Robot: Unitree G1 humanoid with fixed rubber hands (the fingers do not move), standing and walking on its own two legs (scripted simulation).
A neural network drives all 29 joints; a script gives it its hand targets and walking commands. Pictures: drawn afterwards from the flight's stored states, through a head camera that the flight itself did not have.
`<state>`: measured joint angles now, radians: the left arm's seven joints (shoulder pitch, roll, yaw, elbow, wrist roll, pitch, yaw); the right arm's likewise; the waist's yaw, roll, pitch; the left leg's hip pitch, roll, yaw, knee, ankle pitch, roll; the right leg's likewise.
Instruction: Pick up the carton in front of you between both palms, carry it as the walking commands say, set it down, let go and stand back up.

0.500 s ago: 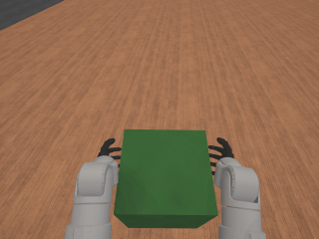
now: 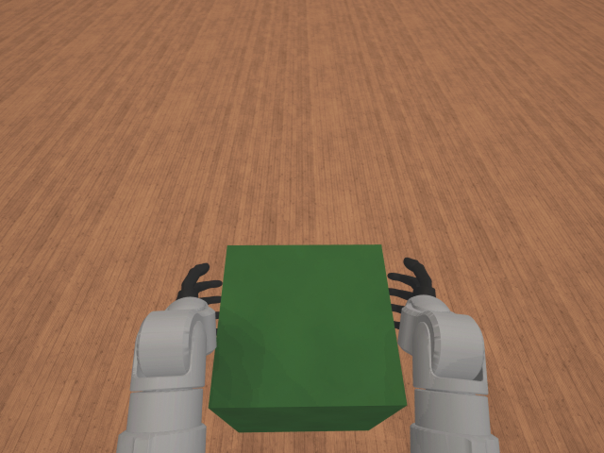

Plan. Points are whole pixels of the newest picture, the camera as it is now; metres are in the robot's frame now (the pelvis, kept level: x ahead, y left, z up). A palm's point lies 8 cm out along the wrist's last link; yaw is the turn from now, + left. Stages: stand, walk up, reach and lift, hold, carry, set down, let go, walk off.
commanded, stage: carry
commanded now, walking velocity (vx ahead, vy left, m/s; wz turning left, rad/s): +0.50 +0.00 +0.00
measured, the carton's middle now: (304, 346) +0.30 +0.00 -0.04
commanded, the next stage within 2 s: none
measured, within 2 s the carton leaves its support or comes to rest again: neither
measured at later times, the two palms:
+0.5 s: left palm (224, 165) +0.59 +0.15 +0.07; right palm (376, 158) +0.63 -0.14 +0.06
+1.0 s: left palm (237, 69) +0.94 +0.16 +0.09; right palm (354, 65) +0.96 -0.12 +0.10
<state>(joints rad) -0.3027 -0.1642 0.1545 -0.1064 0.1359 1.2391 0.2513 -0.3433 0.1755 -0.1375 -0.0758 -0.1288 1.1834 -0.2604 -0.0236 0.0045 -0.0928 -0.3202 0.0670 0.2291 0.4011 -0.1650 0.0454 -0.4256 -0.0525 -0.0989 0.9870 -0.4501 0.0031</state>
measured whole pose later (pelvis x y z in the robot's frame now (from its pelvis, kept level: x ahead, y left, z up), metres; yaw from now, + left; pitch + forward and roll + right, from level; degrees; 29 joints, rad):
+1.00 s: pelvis +0.66 +0.01 +0.00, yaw +1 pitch +4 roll -1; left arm -0.30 -0.16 0.14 -0.19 0.15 1.24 0.24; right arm -0.36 0.18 -0.13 -0.16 -0.13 1.20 -0.26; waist -0.01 0.02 -0.10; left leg 0.02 0.05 0.21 0.26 -0.34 0.00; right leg -0.53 -0.08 -0.18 0.53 -0.12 -0.02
